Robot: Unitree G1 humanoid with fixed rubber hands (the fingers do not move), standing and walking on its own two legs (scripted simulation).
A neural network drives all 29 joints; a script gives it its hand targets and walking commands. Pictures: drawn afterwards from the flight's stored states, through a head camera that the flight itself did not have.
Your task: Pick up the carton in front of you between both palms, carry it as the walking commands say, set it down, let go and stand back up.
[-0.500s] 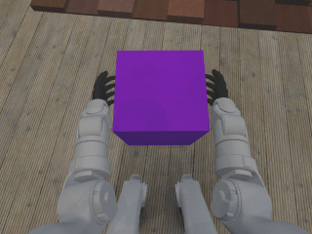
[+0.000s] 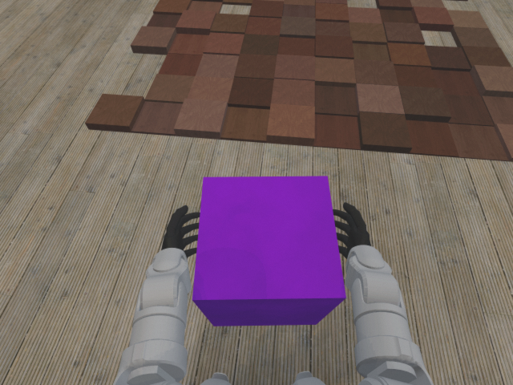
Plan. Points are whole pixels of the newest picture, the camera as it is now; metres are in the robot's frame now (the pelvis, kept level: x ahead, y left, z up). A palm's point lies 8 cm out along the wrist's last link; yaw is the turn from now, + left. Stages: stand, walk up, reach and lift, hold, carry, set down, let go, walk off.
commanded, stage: reach and lift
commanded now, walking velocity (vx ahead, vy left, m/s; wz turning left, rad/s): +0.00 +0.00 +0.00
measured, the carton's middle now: (265, 258) +0.35 +0.00 -0.09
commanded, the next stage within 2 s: hold in 1.30 s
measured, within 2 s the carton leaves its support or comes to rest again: neither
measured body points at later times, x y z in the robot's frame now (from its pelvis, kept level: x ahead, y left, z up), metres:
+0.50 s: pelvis +0.01 -0.01 +0.05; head -0.02 -0.01 +0.50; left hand +0.31 +0.15 +0.07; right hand +0.32 -0.15 +0.07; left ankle +0.02 +0.13 -0.69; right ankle +0.02 -0.14 -0.69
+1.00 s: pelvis +0.02 +0.00 +0.05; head -0.01 +0.00 +0.50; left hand +0.32 +0.15 +0.08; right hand +0.32 -0.15 +0.08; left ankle +0.02 +0.13 -0.69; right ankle +0.02 -0.14 -0.69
